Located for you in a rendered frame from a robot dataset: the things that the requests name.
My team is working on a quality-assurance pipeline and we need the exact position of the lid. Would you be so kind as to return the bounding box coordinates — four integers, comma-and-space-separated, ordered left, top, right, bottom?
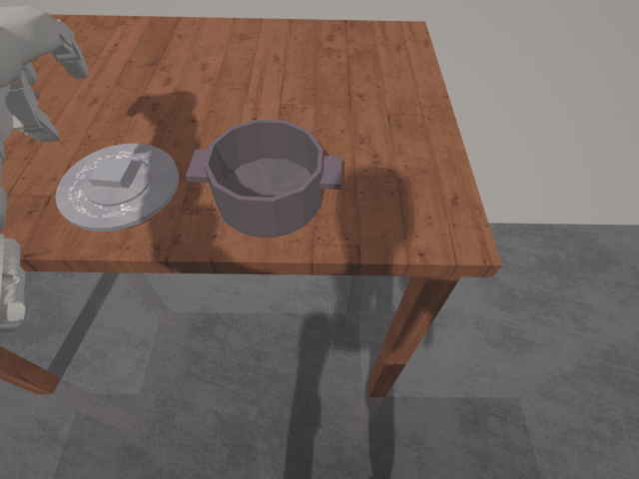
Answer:
55, 144, 179, 232

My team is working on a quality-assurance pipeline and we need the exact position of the table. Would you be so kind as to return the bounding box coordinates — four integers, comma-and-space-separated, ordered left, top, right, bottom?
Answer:
0, 14, 502, 397

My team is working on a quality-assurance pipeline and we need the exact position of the left robot forearm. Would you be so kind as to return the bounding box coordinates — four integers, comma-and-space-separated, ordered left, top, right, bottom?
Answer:
0, 29, 22, 232

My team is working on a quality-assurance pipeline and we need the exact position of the left robot upper arm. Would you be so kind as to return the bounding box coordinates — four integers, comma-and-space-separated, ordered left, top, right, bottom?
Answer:
0, 234, 25, 479

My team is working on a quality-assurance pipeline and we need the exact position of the knob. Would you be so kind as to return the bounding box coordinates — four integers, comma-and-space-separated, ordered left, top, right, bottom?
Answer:
89, 158, 135, 188

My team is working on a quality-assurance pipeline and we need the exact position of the robot left hand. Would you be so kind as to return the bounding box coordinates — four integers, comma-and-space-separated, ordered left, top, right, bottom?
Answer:
0, 6, 89, 142

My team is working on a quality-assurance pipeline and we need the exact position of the pot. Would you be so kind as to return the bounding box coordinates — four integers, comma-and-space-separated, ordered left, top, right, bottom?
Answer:
186, 119, 342, 238

